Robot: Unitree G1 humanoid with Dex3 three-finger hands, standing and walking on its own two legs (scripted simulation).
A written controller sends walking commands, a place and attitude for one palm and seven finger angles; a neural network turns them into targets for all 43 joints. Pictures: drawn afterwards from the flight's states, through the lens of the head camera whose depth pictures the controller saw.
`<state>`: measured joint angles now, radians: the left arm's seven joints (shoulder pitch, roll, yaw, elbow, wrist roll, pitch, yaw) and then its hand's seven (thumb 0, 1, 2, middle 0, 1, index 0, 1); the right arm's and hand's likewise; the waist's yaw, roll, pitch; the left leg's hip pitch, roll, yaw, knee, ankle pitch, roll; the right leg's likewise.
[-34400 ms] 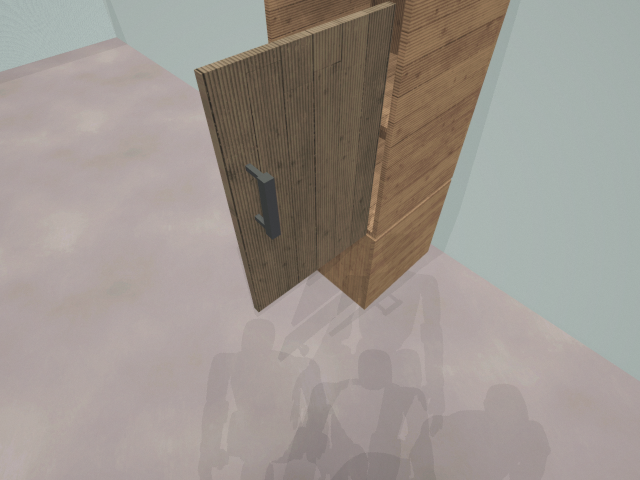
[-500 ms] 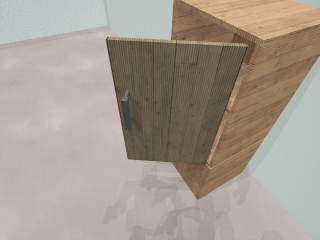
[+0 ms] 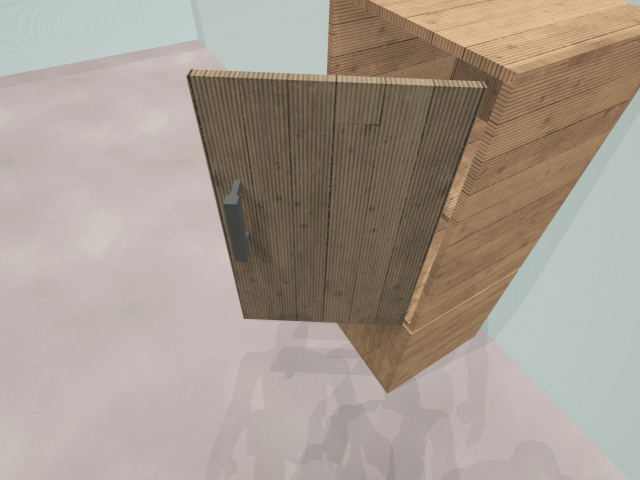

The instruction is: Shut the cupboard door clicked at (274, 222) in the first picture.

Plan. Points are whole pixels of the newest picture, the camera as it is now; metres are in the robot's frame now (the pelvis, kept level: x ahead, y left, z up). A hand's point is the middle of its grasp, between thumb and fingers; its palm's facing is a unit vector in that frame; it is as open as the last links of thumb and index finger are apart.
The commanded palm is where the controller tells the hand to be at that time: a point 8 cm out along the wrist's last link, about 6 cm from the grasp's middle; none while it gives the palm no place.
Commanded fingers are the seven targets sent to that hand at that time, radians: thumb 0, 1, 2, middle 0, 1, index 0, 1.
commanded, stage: come to a stop and stand still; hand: left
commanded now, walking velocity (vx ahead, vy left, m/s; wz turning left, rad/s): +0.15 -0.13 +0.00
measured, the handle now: (239, 222) +0.49 +0.17 +0.02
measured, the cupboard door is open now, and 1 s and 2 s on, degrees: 57 57 57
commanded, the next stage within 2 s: look again from close up in 1.16 s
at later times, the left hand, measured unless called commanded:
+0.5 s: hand out of the picture +0.05 +0.18 -0.18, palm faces +0.02 -0.97 -0.24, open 7.3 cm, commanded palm none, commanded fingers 0.00 0.90 0.90 -0.20 -0.30 -0.20 -0.30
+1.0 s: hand out of the picture -0.03 +0.20 -0.17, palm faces +0.02 -0.98 -0.20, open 7.4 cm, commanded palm none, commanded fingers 0.00 0.90 0.90 -0.20 -0.30 -0.20 -0.30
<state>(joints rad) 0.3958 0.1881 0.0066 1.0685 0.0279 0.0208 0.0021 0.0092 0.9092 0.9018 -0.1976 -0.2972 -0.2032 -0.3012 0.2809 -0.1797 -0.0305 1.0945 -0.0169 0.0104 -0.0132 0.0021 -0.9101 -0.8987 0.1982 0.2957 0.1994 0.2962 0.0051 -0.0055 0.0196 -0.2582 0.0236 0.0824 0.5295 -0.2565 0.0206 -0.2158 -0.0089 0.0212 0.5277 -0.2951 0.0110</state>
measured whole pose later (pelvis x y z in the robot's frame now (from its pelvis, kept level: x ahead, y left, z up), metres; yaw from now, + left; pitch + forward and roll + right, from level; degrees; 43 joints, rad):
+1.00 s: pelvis -0.04 +0.01 +0.00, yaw +1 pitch -1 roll -1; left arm 0.35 0.19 -0.01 0.97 0.02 0.01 0.03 0.01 0.91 0.90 -0.20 -0.30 -0.20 -0.30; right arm 0.32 -0.18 -0.01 1.00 -0.02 0.01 0.00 0.00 -0.91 -0.90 0.20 0.30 0.20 0.30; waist -0.01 -0.01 -0.01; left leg -0.33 0.00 0.09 0.53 -0.18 0.05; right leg -0.27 -0.01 0.00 0.54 -0.28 0.00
